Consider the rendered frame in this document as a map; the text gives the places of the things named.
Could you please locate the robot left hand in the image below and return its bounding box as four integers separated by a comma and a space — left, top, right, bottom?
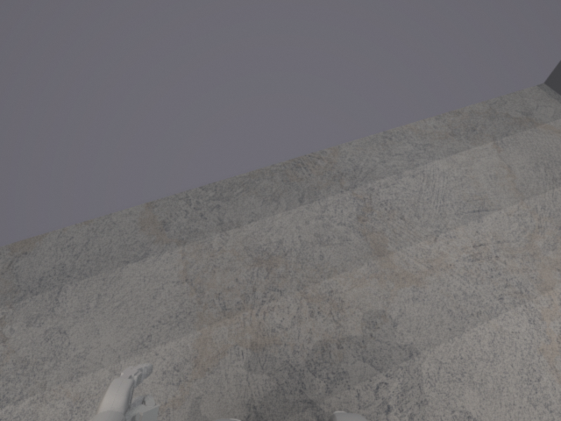
96, 363, 160, 421

